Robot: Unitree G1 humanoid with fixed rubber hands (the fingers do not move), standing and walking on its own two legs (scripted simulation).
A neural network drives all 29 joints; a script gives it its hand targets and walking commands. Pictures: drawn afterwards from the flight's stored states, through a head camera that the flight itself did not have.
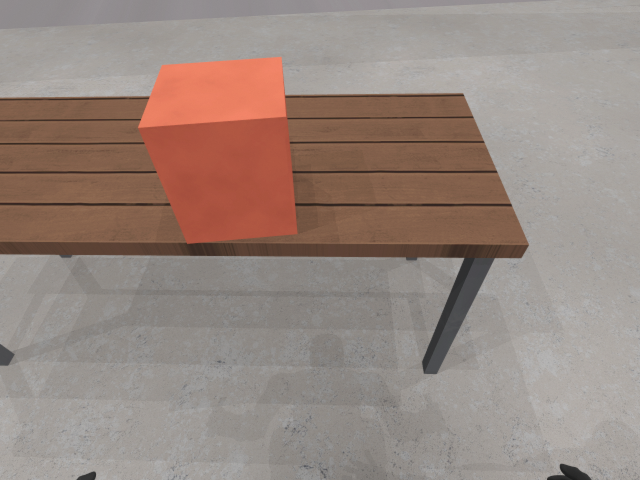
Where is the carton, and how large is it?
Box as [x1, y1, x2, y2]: [138, 57, 297, 243]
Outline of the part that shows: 281,57 170,64 161,66 138,128 187,243 297,233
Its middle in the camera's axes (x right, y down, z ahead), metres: -0.16 -0.16 +0.71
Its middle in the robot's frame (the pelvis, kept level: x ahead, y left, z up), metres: +0.67 +0.16 +0.05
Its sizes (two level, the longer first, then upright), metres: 0.210 0.200 0.250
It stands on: a table, 0.66 m high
